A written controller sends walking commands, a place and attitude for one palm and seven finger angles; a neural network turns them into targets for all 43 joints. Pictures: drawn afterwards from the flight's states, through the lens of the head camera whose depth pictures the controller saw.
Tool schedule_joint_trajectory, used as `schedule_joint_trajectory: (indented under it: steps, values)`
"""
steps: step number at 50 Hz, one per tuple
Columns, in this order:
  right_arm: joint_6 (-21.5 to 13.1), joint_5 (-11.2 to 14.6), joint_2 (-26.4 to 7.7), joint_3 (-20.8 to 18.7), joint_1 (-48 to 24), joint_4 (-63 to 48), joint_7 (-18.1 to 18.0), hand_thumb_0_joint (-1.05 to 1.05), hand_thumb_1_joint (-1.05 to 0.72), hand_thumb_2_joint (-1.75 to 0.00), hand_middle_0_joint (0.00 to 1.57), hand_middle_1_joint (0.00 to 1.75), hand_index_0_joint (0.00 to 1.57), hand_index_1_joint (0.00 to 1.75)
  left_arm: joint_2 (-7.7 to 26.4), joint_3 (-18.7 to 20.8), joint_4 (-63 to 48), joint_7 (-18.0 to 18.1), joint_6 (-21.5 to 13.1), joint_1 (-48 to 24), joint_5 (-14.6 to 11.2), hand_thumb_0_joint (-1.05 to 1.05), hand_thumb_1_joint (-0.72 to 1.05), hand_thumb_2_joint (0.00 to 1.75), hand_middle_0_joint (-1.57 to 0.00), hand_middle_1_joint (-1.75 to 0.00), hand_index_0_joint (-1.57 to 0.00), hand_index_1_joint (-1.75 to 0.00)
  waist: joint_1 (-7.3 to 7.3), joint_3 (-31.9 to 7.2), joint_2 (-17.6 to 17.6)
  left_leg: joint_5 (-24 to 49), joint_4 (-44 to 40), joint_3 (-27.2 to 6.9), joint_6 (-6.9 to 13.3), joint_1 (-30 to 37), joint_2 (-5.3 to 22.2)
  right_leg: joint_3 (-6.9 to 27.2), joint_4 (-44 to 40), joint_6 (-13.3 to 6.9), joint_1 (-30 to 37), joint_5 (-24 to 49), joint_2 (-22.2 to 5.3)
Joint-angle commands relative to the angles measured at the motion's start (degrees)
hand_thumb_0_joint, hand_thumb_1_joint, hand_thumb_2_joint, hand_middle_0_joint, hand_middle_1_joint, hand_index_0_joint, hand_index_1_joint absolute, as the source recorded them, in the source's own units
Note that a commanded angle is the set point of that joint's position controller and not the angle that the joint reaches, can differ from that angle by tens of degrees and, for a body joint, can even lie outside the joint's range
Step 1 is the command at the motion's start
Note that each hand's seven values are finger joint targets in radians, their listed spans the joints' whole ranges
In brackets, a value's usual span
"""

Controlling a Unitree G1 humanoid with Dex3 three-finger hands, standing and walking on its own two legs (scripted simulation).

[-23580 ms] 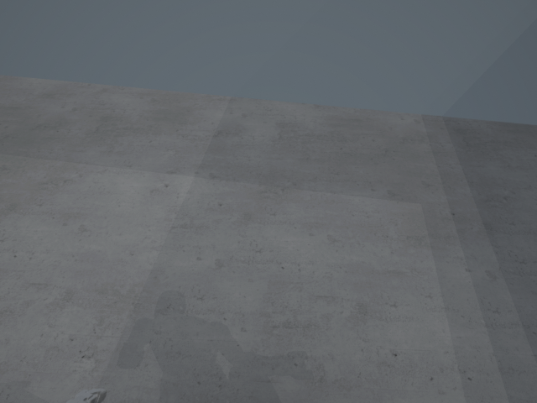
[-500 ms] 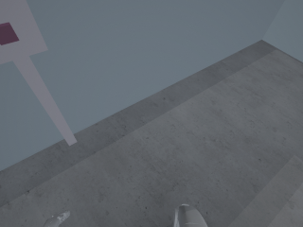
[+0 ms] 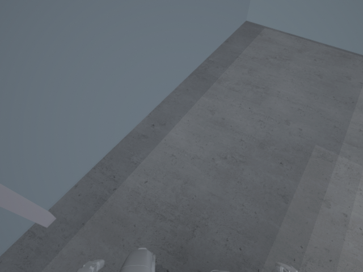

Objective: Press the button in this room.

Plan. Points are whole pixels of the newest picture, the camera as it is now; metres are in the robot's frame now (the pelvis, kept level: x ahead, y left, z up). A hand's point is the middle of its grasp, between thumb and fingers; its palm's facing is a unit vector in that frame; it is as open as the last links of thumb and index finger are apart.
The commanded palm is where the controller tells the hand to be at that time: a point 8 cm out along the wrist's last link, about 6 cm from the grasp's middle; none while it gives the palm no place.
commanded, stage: walk to a spot facing it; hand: left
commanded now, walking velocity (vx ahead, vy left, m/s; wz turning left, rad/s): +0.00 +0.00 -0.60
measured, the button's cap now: out of the picture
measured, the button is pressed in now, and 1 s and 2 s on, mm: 0 0 0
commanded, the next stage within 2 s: turn to face it in 0.92 s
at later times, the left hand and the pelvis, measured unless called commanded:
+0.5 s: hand out of the picture +0.13 +0.25 -0.17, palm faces -0.24 -0.94 -0.22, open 7.4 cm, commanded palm none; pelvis +0.01 +0.05 +0.01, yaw -18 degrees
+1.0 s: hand (145, 254) +0.18 +0.11 -0.15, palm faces -0.52 -0.82 -0.23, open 7.4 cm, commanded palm none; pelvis +0.02 -0.02 +0.01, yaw -33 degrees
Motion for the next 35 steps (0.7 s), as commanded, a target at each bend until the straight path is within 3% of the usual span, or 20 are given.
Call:
schedule_joint_trajectory:
  steps: [1,4,5,7,8,9,10,11,13,15,18,24,27,29,30,31,32,33,34,35]
  values:
    - [-0.87,0.32,-4.94,-1.63,1.30,-3.84,-0.25,0.00,-0.90,-0.90,0.20,0.30,0.20,0.30,13.09,4.00,-4.34,0.64,-1.08,2.44,0.06,0.00,0.90,0.90,-0.20,-0.30,-0.20,-0.30,1.85,-9.79,-9.59,-0.68,-6.92,0.34,0.38,2.17,-1.89,16.18,-8.22,-7.11,7.22,24.77,-13.43]
    - [-1.27,0.69,-4.86,-1.50,-0.90,-5.09,-0.44,0.00,-0.90,-0.90,0.20,0.30,0.20,0.30,13.65,4.39,-4.81,0.55,-0.60,3.07,0.04,0.00,0.90,0.90,-0.20,-0.30,-0.20,-0.30,2.50,-10.16,-10.34,-1.62,-15.06,0.28,1.38,6.75,-4.10,20.03,-7.51,-6.99,6.23,25.16,-13.02]
    - [-1.49,0.81,-4.95,-1.54,0.10,-5.13,-0.57,0.00,-0.90,-0.90,0.20,0.30,0.20,0.30,13.81,4.44,-4.99,0.64,-0.46,2.38,0.07,0.00,0.90,0.90,-0.20,-0.30,-0.20,-0.30,1.80,-10.96,-10.51,-1.09,-19.14,0.01,1.75,8.84,-4.51,21.00,-6.39,-6.53,6.44,26.06,-12.81]
    - [-1.93,0.97,-5.43,-1.67,4.71,-4.04,-0.91,0.00,-0.90,-0.90,0.20,0.30,0.20,0.30,13.66,4.34,-5.51,0.61,-0.03,0.44,-0.35,0.00,0.90,0.90,-0.20,-0.30,-0.20,-0.30,-0.66,-11.99,-8.83,6.44,-31.40,0.55,2.37,18.41,-4.95,20.86,-2.92,-3.35,1.91,21.74,-10.83]
    - [-2.58,0.80,-7.58,-2.02,7.51,-3.40,-1.15,0.00,-0.90,-0.90,0.20,0.30,0.20,0.30,11.61,3.96,-6.14,0.61,0.17,0.06,-0.71,0.00,0.90,0.90,-0.20,-0.30,-0.20,-0.30,-2.00,-13.15,-3.39,10.19,-39.40,-3.23,3.80,27.08,-0.08,18.05,2.64,-0.60,-4.40,14.15,-6.82]
    - [-2.87,-0.04,-13.11,-2.86,6.86,-4.37,-1.04,0.00,-0.90,-0.90,0.20,0.30,0.20,0.30,7.84,3.24,-7.08,-0.04,0.37,2.88,-1.23,0.00,0.90,0.90,-0.20,-0.30,-0.20,-0.30,-0.82,-13.08,13.90,16.93,-44.61,-17.84,8.39,33.53,15.37,9.19,14.02,3.43,-16.20,-11.31,1.63]
    - [-2.07,-0.03,-15.19,-3.23,5.15,-5.64,-0.63,0.00,-0.90,-0.90,0.20,0.30,0.20,0.30,8.82,3.42,-6.57,-0.28,0.50,4.55,-0.31,0.00,0.90,0.90,-0.20,-0.30,-0.20,-0.30,-0.34,-11.24,16.55,16.75,-45.09,-20.43,12.90,26.92,22.72,3.32,26.72,5.45,-16.47,-22.37,0.44]
    - [-2.11,-0.23,-12.77,-2.81,2.00,-6.27,-0.81,0.00,-0.90,-0.90,0.20,0.30,0.20,0.30,10.15,3.98,-5.45,-0.19,1.09,4.30,0.24,0.00,0.90,0.90,-0.20,-0.30,-0.20,-0.30,0.37,-9.26,15.22,14.82,-45.62,-19.08,13.24,21.51,21.26,4.79,33.58,6.32,-16.14,-20.54,-0.92]
    - [-2.42,-0.51,-9.55,-1.71,-1.14,-7.36,-0.85,0.00,-0.90,-0.90,0.20,0.30,0.20,0.30,10.17,4.77,-4.47,-1.30,1.03,4.35,0.33,0.00,0.90,0.90,-0.20,-0.30,-0.20,-0.30,2.31,-4.25,8.74,16.64,-44.81,-9.29,11.93,16.41,14.19,2.48,40.06,6.97,-14.90,-13.40,-2.52]
    - [-2.78,-0.35,-8.68,-1.66,0.21,-6.76,-0.95,0.00,-0.90,-0.90,0.20,0.30,0.20,0.30,8.87,4.42,-3.78,-1.65,1.42,5.59,0.07,0.00,0.90,0.90,-0.20,-0.30,-0.20,-0.30,2.40,-5.81,8.00,23.67,-43.06,-2.90,11.26,20.34,11.52,1.15,41.73,7.96,-15.81,-9.57,-3.29]
    - [-3.11,-0.11,-8.76,-2.19,4.80,-4.99,-0.96,0.00,-0.90,-0.90,0.20,0.30,0.20,0.30,7.84,3.92,-4.00,-1.73,1.59,3.98,-0.16,0.00,0.90,0.90,-0.20,-0.30,-0.20,-0.30,0.79,-7.30,8.08,31.51,-41.30,-0.26,12.38,25.62,12.31,-0.21,39.09,8.92,-16.58,-9.49,-4.63]
    - [-2.73,-0.34,-10.19,-3.59,8.81,-2.22,-0.45,0.00,-0.90,-0.90,0.20,0.30,0.20,0.30,6.22,2.98,-5.53,-1.95,1.84,-1.89,-0.30,0.00,0.90,0.90,-0.20,-0.30,-0.20,-0.30,-1.51,-6.58,9.40,32.22,-40.31,3.14,13.78,26.80,15.26,-3.78,25.72,8.73,-12.96,-13.31,-6.54]
    - [-2.45,-0.59,-10.94,-4.09,9.35,-0.91,-0.08,0.00,-0.90,-0.90,0.20,0.30,0.20,0.30,5.60,2.59,-5.80,-1.96,1.37,-3.04,-0.27,0.00,0.90,0.90,-0.20,-0.30,-0.20,-0.30,-2.01,-7.31,11.94,34.71,-37.76,5.70,12.88,25.76,15.37,-6.34,17.62,7.53,-7.71,-14.25,-4.96]
    - [-2.39,-0.62,-11.60,-4.48,8.75,-0.53,0.13,0.00,-0.90,-0.90,0.20,0.30,0.20,0.30,5.82,2.46,-5.55,-1.73,0.94,-2.05,-0.37,0.00,0.90,0.90,-0.20,-0.30,-0.20,-0.30,-1.31,-8.20,13.16,35.92,-35.27,6.85,11.88,25.78,15.91,-7.27,11.55,6.34,-4.34,-12.89,-3.99]
    - [-2.35,-0.54,-11.74,-4.59,8.14,-0.56,0.17,0.00,-0.90,-0.90,0.20,0.30,0.20,0.30,6.04,2.56,-5.19,-1.60,0.63,-0.28,-0.40,0.00,0.90,0.90,-0.20,-0.30,-0.20,-0.30,-0.21,-9.07,13.09,35.96,-32.62,8.40,10.50,25.64,15.56,-7.43,5.82,5.62,-1.53,-9.17,-3.75]
    - [-2.23,-0.32,-11.47,-4.60,7.95,-0.55,0.35,0.00,-0.90,-0.90,0.20,0.30,0.20,0.30,7.27,2.71,-4.48,-1.38,0.29,2.14,-0.31,0.00,0.90,0.90,-0.20,-0.30,-0.20,-0.30,1.16,-9.92,10.87,33.84,-28.19,10.25,8.24,23.03,14.89,-8.07,-1.52,4.86,4.36,-2.02,-3.30]
    - [-2.10,-0.02,-9.98,-4.18,9.07,-0.74,0.63,0.00,-0.90,-0.90,0.20,0.30,0.20,0.30,10.26,3.19,-3.34,-0.98,-0.37,5.59,-0.09,0.00,0.90,0.90,-0.20,-0.30,-0.20,-0.30,3.12,-11.66,3.43,26.29,-20.15,12.16,4.86,15.11,13.01,-3.86,-8.20,3.18,15.46,5.44,-6.53]
    - [-1.80,0.13,-5.23,-2.61,7.77,-3.39,0.92,0.00,-0.90,-0.90,0.20,0.30,0.20,0.30,17.10,4.37,-2.34,-0.20,-1.11,9.45,0.35,0.00,0.90,0.90,-0.20,-0.30,-0.20,-0.30,5.46,-11.71,-17.06,-8.80,-7.61,13.96,1.34,-2.92,5.11,16.73,-11.89,-2.46,25.45,20.29,-21.90]
    - [-0.81,-0.07,-5.57,-2.14,3.04,-5.46,0.21,0.00,-0.90,-0.90,0.20,0.30,0.20,0.30,19.16,4.69,-1.66,0.37,-0.47,12.45,-0.89,0.00,0.90,0.90,-0.20,-0.30,-0.20,-0.30,7.53,-11.54,-16.79,-16.13,0.89,5.51,0.93,-7.10,1.94,21.00,-11.10,-6.64,21.57,30.53,-26.45]
    - [-0.32,0.03,-5.98,-2.01,2.00,-5.46,-0.22,0.00,-0.90,-0.90,0.20,0.30,0.20,0.30,18.94,5.23,-1.86,0.78,-0.29,10.97,-0.87,0.00,0.90,0.90,-0.20,-0.30,-0.20,-0.30,6.78,-11.09,-20.18,-13.82,5.09,1.41,1.28,-8.95,1.78,22.17,-12.66,-7.13,19.94,23.38,-24.01]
